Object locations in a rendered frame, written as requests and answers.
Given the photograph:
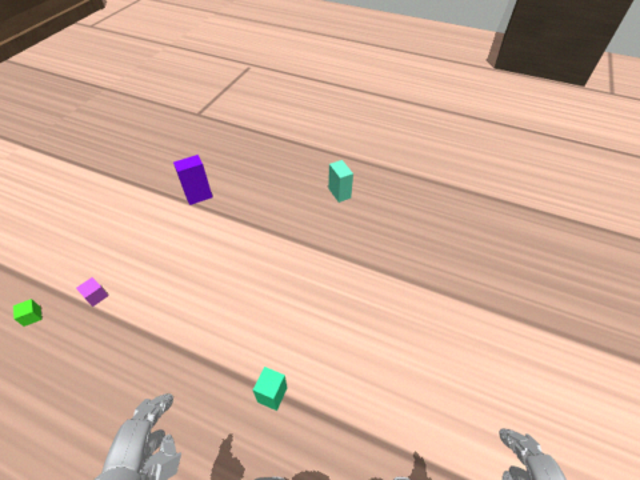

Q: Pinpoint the right robot hand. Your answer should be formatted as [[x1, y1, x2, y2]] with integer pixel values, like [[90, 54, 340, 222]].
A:
[[499, 428, 567, 480]]

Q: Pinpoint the bookshelf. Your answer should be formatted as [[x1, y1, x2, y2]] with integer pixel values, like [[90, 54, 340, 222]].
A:
[[0, 0, 105, 63]]

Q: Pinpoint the left robot hand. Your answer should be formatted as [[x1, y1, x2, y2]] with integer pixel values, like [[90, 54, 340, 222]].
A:
[[102, 394, 181, 480]]

